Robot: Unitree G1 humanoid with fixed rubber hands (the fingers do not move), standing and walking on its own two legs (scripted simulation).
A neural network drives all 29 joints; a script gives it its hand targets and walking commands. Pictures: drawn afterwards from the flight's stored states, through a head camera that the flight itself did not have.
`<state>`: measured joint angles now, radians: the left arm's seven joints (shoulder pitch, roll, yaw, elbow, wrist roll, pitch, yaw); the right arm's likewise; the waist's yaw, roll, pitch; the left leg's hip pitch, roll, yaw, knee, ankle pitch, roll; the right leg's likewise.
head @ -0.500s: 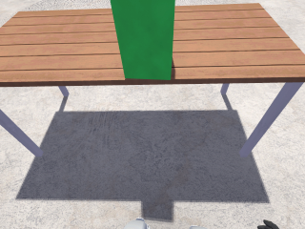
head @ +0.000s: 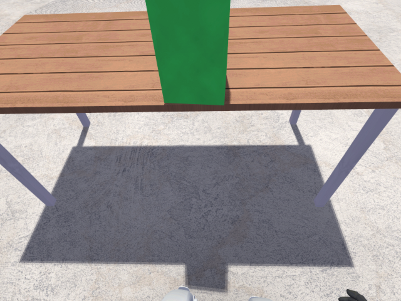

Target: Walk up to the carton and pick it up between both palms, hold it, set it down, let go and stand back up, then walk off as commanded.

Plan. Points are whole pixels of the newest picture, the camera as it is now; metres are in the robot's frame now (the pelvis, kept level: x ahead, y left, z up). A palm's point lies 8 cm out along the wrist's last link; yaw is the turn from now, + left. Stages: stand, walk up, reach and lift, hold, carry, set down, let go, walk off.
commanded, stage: stand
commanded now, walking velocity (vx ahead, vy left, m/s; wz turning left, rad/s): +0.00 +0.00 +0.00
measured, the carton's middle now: (194, 44) +0.75 +0.05 +0.14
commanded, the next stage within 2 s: none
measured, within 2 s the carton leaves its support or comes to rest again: neither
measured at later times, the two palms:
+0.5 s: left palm out of the picture +0.05 +0.30 -0.11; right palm out of the picture +0.11 -0.30 -0.10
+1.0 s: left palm out of the picture +0.05 +0.30 -0.11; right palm out of the picture +0.11 -0.30 -0.10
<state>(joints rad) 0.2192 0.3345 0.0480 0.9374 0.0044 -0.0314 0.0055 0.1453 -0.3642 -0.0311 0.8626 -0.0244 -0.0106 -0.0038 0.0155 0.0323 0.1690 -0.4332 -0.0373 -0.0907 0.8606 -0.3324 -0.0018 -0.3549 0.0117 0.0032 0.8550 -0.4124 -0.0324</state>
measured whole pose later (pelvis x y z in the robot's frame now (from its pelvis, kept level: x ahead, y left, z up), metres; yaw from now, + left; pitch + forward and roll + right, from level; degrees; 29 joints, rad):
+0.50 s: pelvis +0.00 +0.00 +0.00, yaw +0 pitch -6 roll -1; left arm 0.22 0.34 0.05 0.94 0.00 -0.03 0.01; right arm 0.15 -0.36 -0.03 0.87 -0.02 -0.01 0.00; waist 0.02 0.03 0.17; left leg -0.43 -0.04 -0.09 0.86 -0.33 0.00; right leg -0.35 0.01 0.00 0.85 -0.41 -0.03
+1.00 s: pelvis +0.00 +0.00 +0.00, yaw +0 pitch -6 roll -1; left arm 0.22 0.34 0.05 0.94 0.00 -0.03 0.01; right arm 0.15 -0.36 -0.03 0.87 -0.02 -0.01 0.00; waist 0.02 0.02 0.17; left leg -0.43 -0.04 -0.09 0.86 -0.33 0.00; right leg -0.35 0.01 0.00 0.85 -0.41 -0.03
